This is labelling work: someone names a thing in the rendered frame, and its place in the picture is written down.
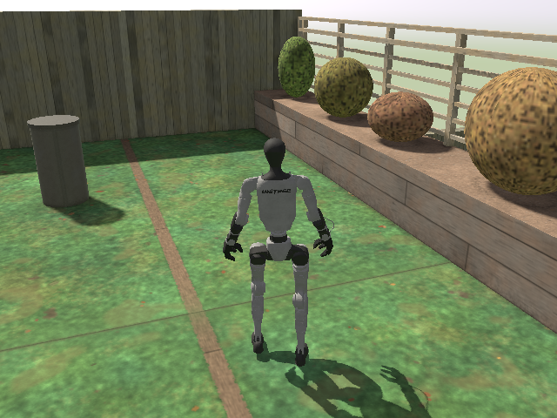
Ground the robot right hand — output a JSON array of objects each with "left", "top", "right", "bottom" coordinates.
[{"left": 313, "top": 238, "right": 333, "bottom": 257}]

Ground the humanoid robot torso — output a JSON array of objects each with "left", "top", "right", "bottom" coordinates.
[{"left": 256, "top": 172, "right": 297, "bottom": 261}]

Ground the robot right forearm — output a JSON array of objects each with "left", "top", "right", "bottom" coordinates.
[{"left": 312, "top": 208, "right": 331, "bottom": 241}]

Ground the robot right upper arm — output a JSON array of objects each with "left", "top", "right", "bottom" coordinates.
[{"left": 294, "top": 175, "right": 321, "bottom": 222}]

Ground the robot left hand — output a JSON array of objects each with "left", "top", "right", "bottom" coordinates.
[{"left": 223, "top": 242, "right": 243, "bottom": 261}]

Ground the robot right foot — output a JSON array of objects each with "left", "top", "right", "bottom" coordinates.
[{"left": 295, "top": 343, "right": 308, "bottom": 367}]

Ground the robot left forearm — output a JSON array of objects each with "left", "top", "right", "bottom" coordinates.
[{"left": 225, "top": 212, "right": 243, "bottom": 246}]

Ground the robot left upper arm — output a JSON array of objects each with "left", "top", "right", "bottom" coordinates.
[{"left": 235, "top": 177, "right": 258, "bottom": 226}]

